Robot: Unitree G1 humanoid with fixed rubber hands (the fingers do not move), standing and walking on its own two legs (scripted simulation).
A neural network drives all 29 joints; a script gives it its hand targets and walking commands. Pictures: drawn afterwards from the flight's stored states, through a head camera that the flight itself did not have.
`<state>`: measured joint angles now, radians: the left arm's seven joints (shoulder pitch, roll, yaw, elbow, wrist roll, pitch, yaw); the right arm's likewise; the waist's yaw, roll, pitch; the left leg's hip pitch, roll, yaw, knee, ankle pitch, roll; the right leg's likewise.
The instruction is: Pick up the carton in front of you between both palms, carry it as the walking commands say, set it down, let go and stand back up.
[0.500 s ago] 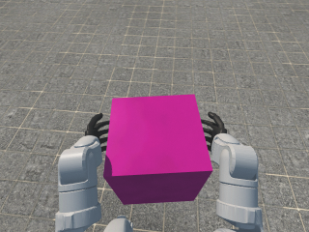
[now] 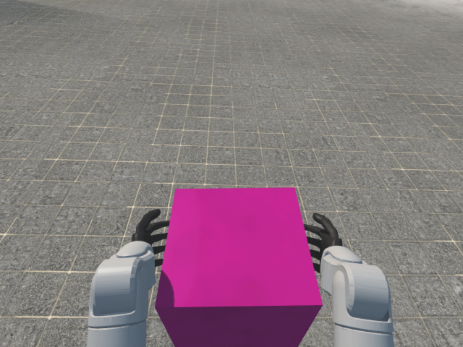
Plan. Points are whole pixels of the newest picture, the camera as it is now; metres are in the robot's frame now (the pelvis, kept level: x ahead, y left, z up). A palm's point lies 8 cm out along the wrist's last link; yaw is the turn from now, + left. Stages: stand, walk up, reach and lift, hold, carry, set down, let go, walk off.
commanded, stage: carry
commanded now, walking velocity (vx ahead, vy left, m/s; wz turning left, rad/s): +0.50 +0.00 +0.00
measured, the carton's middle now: (235, 275) +0.27 -0.01 +0.00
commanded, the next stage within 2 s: none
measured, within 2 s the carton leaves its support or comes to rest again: neither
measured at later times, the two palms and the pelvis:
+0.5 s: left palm (183, 143) +0.59 +0.12 +0.06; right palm (298, 143) +0.61 -0.18 +0.05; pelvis +0.34 -0.05 +0.00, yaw +4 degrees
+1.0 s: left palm (178, 74) +0.95 +0.17 +0.07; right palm (265, 77) +0.95 -0.13 +0.08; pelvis +0.68 +0.03 +0.00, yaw +0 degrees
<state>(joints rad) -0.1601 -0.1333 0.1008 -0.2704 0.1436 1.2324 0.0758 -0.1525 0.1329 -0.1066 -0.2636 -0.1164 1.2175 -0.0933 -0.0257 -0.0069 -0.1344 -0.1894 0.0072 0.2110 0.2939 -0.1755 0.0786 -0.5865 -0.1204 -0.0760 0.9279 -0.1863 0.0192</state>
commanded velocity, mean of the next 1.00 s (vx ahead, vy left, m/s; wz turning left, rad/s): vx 0.45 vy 0.00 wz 0.00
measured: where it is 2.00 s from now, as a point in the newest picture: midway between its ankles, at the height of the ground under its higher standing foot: (219, 237)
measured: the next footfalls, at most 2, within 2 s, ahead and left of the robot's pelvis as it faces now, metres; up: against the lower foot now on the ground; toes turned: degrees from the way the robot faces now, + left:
right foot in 0.30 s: +0.41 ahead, -0.13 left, +0.00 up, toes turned -9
left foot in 0.80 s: +0.75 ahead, +0.10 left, +0.00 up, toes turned +13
